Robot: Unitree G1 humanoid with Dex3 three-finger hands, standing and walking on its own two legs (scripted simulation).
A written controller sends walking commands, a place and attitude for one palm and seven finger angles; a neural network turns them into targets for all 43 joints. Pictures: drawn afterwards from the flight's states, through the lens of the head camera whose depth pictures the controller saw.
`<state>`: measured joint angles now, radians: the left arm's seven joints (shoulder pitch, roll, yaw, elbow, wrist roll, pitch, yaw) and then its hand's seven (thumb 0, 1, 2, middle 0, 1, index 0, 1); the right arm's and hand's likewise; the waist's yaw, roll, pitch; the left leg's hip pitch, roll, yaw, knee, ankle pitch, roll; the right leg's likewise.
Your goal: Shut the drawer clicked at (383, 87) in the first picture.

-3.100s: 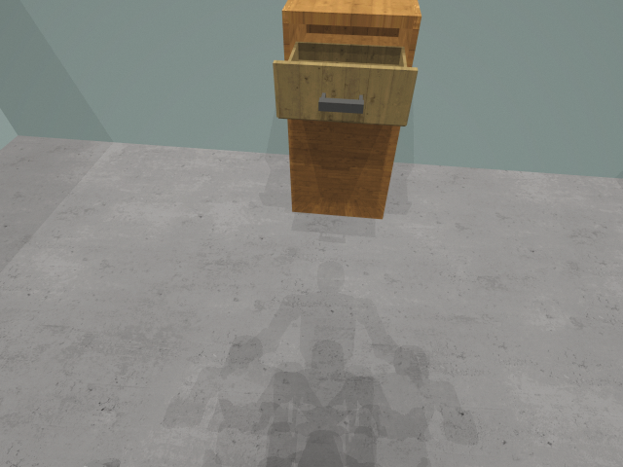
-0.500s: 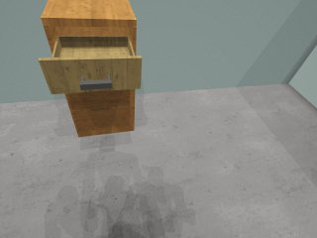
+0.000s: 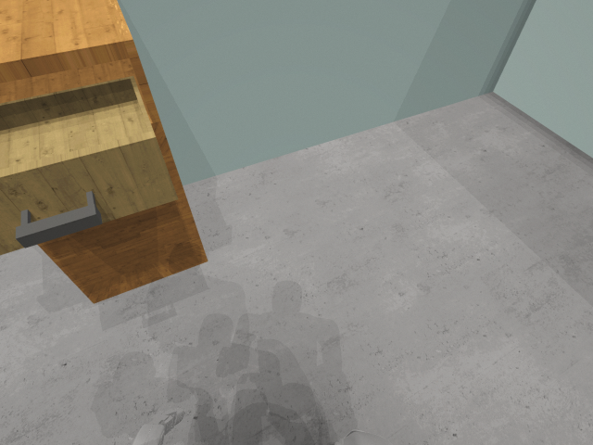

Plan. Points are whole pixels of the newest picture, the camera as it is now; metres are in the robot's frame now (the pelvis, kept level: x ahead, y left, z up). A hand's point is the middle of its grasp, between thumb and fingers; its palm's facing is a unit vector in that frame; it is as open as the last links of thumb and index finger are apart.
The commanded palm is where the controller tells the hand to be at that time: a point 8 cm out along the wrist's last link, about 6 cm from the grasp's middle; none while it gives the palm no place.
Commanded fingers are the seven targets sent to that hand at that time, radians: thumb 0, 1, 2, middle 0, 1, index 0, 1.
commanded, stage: turn to face it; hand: left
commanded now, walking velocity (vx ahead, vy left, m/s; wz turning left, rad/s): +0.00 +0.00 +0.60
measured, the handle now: (59, 215) +0.48 +0.40 +0.00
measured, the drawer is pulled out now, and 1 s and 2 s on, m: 0.30 0.30 0.30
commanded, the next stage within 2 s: take the last steps up to it in 0.68 s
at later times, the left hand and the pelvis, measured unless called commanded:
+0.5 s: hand out of the picture +0.00 +0.26 -0.15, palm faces +0.29 -0.92 -0.25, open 7.4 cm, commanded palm none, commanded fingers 0.00 0.90 0.90 -0.20 -0.30 -0.20 -0.30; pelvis +0.01 +0.03 +0.02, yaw +14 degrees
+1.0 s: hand out of the picture -0.06 +0.13 -0.14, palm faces +0.46 -0.86 -0.21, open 7.3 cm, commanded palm none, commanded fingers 0.00 0.90 0.90 -0.20 -0.30 -0.20 -0.30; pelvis +0.01 -0.02 +0.03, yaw +23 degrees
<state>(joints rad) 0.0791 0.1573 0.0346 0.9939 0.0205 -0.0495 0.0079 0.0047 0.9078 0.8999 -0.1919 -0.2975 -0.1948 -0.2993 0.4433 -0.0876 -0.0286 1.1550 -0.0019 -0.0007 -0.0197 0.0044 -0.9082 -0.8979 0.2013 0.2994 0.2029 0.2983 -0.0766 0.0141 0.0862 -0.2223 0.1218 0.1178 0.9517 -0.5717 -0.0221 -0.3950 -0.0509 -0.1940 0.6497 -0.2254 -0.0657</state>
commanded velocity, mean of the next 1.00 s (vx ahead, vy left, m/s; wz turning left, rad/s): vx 0.07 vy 0.00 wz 0.29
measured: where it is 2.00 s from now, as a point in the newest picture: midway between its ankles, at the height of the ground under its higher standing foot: (264, 435)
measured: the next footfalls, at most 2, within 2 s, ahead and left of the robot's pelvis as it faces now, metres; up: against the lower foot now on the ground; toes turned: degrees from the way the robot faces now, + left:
left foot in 0.28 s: +0.05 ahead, +0.14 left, +0.00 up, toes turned +18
right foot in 0.72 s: +0.08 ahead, -0.10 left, +0.00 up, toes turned +14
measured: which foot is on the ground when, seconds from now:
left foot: up 0.00-0.26, down 0.28-0.72, up 0.74-1.00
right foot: down 0.00-0.28, up 0.30-0.70, down 0.72-1.00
